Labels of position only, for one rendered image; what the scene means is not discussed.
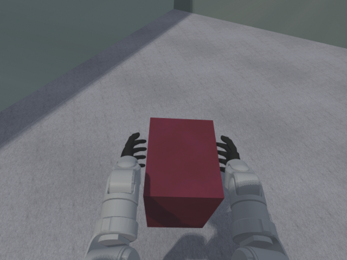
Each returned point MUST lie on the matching robot right upper arm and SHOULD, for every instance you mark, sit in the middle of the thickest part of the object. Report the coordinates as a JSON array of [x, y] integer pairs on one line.
[[252, 253]]

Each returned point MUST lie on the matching robot right hand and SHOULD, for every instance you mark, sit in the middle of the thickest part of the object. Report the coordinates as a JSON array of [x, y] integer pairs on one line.
[[231, 151]]

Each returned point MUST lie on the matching robot right forearm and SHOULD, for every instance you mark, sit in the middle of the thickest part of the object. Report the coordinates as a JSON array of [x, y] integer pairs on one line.
[[251, 223]]

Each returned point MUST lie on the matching carton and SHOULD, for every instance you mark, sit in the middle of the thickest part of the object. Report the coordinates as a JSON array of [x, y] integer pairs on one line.
[[183, 184]]

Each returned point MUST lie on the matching robot left upper arm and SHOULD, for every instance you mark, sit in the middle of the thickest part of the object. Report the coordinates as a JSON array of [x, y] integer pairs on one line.
[[113, 253]]

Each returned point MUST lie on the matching robot left forearm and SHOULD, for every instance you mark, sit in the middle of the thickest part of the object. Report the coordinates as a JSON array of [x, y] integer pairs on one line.
[[117, 225]]

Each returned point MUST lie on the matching robot left hand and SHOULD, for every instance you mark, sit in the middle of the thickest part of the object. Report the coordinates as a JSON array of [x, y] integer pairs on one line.
[[130, 150]]

